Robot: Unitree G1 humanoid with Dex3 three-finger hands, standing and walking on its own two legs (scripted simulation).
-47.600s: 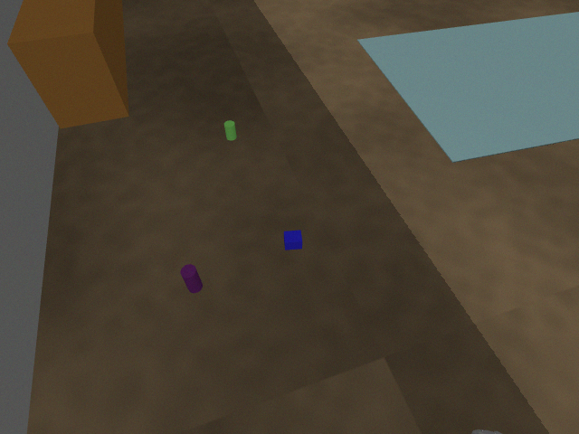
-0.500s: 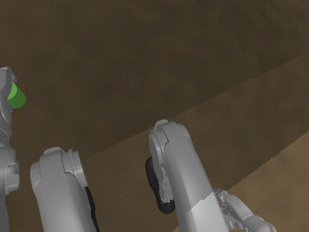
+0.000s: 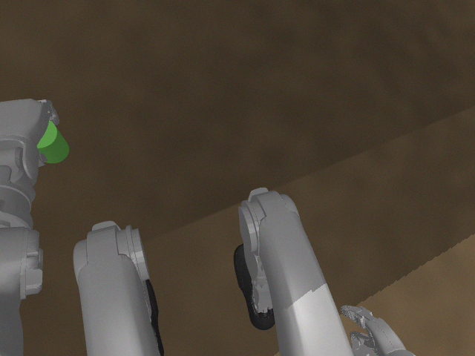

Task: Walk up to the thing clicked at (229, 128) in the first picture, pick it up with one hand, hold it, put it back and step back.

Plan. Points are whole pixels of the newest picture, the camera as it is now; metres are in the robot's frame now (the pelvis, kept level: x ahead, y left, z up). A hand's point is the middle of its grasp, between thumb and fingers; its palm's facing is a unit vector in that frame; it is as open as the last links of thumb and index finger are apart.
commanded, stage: lift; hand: left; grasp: from above
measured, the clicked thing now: (46, 141) +0.50 +0.26 -0.19
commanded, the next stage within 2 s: hold in 1.54 s
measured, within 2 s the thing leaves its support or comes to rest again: neither
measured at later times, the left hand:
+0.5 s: hand out of the picture +0.41 +0.28 -0.01, palm faces -0.45 -0.08 -0.89, open 8.4 cm
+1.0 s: hand out of the picture +0.35 +0.26 +0.20, palm faces -0.46 -0.11 -0.88, open 8.5 cm
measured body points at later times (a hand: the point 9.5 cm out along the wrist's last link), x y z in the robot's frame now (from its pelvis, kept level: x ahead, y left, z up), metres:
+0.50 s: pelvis +0.00 +0.01 +0.10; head +0.18 +0.05 +0.51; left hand +0.43 +0.28 +0.04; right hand +0.11 -0.26 -0.02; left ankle +0.08 +0.13 -0.31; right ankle +0.11 -0.13 -0.31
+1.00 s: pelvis +0.03 +0.01 +0.28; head +0.12 +0.02 +0.72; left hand +0.37 +0.27 +0.25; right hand +0.15 -0.25 +0.16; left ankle +0.08 +0.13 -0.31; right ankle +0.10 -0.13 -0.31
